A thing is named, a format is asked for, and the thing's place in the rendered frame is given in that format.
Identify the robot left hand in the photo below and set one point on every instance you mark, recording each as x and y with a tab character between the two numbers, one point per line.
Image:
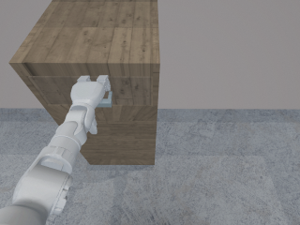
91	93

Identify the handle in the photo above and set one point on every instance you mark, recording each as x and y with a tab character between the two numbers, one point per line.
106	102

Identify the robot left forearm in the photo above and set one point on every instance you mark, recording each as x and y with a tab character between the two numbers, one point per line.
65	145

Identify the cabinet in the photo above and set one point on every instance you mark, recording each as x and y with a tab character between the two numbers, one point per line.
118	38

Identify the drawer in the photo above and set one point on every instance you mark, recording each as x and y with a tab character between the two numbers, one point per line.
126	90

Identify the left robot upper arm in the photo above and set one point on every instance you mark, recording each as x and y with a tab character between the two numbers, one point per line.
43	193

